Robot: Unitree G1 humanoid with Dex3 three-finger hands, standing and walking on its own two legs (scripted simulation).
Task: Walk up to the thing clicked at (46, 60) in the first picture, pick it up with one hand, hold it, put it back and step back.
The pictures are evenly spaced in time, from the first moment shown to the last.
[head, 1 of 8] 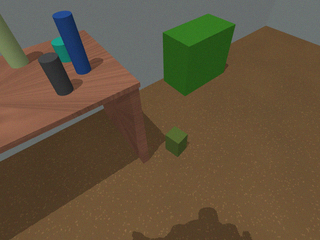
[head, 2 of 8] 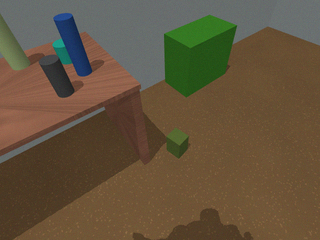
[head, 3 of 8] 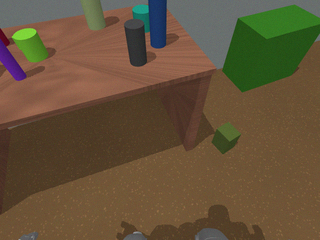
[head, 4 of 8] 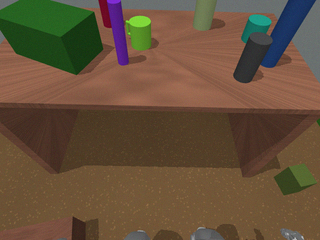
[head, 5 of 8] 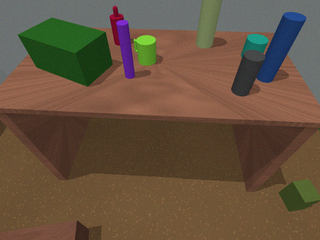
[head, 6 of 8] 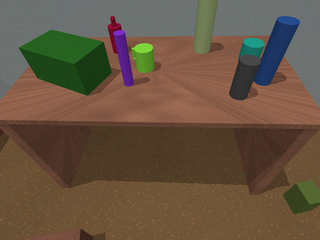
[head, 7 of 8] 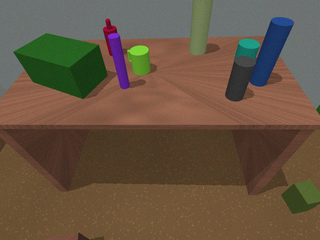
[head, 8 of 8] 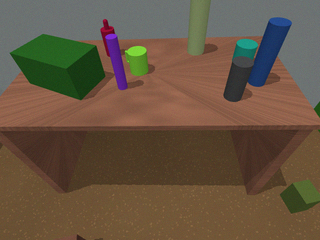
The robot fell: no
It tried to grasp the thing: no
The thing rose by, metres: 0.00
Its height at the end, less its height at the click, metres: +0.00
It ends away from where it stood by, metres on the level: 0.00
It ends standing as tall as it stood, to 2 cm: yes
